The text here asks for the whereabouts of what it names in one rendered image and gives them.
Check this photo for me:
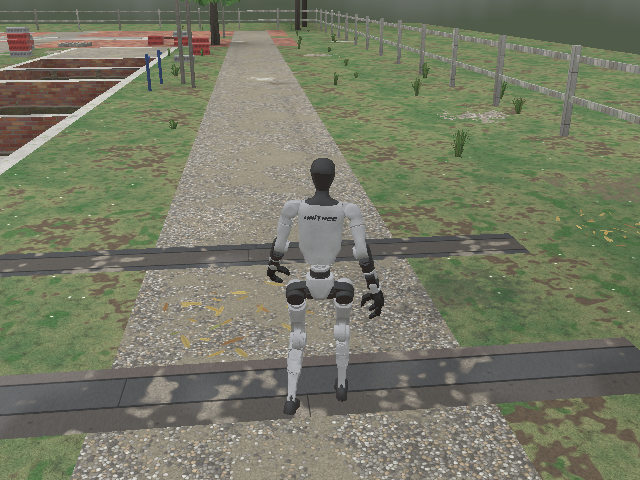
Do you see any right robot upper arm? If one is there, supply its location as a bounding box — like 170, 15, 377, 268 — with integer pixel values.
342, 202, 369, 259

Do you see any right robot forearm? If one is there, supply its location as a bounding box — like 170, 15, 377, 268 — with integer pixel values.
359, 244, 381, 294

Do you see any left robot shin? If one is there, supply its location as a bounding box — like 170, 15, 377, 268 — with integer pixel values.
287, 332, 304, 402

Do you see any robot left hand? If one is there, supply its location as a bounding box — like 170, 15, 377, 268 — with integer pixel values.
267, 266, 290, 283

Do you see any robot right hand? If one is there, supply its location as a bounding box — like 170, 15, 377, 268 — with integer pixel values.
361, 290, 384, 319

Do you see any right robot shin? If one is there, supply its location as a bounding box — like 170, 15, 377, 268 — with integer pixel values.
336, 325, 350, 388

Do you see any left robot forearm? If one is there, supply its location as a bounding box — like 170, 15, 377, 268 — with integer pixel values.
268, 237, 284, 270

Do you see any robot shin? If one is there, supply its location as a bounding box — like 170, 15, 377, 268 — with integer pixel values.
336, 325, 350, 388
287, 332, 304, 402

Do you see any left robot upper arm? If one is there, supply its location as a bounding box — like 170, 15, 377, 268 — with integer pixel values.
274, 200, 301, 253

